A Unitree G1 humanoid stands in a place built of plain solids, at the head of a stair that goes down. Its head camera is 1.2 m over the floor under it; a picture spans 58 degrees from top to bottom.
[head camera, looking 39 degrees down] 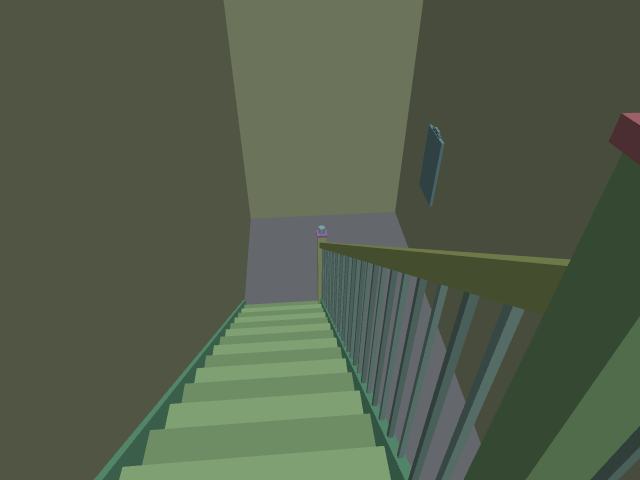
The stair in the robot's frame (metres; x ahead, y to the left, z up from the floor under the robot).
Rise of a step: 0.18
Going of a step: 0.23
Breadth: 0.92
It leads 5 degrees to the left of straight ahead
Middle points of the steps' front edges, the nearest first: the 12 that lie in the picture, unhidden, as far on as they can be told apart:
0.71 0.23 -0.36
0.93 0.24 -0.54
1.16 0.26 -0.72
1.38 0.28 -0.90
1.61 0.30 -1.08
1.83 0.32 -1.27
2.06 0.33 -1.45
2.28 0.35 -1.63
2.51 0.37 -1.81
2.73 0.39 -1.99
2.95 0.41 -2.17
3.18 0.42 -2.36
